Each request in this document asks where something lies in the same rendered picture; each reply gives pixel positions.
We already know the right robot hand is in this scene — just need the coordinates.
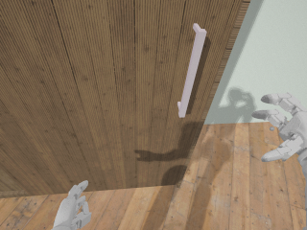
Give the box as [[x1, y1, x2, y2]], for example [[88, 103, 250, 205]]
[[251, 92, 307, 162]]

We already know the wardrobe door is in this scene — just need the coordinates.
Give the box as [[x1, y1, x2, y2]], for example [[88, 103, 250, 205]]
[[0, 168, 23, 192], [0, 0, 243, 196]]

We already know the handle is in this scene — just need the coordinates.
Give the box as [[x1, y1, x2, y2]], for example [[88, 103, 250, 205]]
[[177, 23, 207, 118]]

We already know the robot right forearm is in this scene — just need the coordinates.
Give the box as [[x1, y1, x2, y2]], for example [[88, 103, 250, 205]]
[[297, 149, 307, 230]]

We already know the left robot hand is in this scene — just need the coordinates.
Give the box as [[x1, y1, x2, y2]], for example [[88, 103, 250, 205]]
[[53, 180, 92, 230]]

